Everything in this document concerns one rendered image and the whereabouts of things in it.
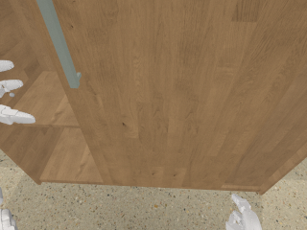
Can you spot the robot left upper arm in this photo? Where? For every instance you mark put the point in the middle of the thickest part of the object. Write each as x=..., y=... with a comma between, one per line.
x=6, y=220

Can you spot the robot left hand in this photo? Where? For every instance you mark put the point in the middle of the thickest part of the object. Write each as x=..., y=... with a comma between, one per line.
x=8, y=115

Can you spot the robot right hand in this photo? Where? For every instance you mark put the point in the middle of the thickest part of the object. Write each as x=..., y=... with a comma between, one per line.
x=247, y=220

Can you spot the wardrobe door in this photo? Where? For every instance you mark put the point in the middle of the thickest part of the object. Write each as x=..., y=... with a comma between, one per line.
x=173, y=92
x=284, y=133

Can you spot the handle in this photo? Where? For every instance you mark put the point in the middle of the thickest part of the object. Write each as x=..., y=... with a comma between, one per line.
x=51, y=20

